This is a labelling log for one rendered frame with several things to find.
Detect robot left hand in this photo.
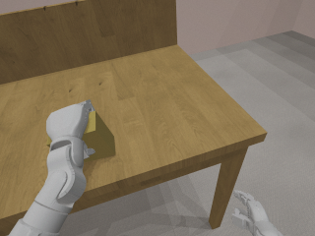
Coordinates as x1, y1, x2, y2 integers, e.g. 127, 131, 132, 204
46, 99, 95, 159

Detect robot left forearm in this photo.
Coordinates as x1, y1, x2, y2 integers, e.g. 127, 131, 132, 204
8, 136, 87, 236

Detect robot right forearm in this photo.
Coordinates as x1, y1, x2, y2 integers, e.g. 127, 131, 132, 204
253, 220, 283, 236

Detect sponge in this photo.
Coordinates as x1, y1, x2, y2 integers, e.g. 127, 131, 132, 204
46, 111, 116, 163

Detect robot right hand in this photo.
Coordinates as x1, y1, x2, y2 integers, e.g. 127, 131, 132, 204
231, 190, 270, 236

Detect table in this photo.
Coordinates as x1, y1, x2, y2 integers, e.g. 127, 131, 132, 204
0, 0, 268, 236

